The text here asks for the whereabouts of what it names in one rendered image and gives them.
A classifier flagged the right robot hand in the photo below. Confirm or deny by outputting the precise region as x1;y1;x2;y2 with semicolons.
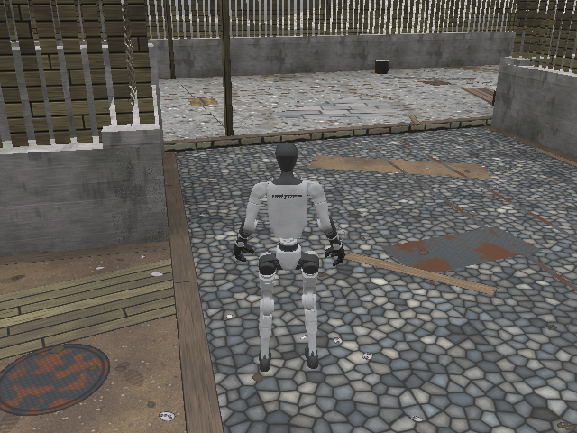
325;245;345;266

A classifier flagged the robot right forearm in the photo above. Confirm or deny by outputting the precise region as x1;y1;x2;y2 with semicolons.
324;217;342;250

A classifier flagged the left robot upper arm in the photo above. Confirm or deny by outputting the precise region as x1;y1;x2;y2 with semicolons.
243;181;269;231

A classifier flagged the robot torso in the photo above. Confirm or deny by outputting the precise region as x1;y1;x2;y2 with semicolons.
266;177;308;271

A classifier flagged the robot left thigh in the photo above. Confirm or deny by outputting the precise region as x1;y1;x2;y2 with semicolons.
258;252;277;316

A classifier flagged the left robot hand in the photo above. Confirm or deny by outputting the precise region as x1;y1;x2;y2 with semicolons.
234;244;254;262

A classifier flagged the right robot upper arm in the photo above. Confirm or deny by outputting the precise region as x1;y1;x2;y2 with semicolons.
306;181;332;231

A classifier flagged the robot left forearm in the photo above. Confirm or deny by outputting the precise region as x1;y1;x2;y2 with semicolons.
235;217;252;247

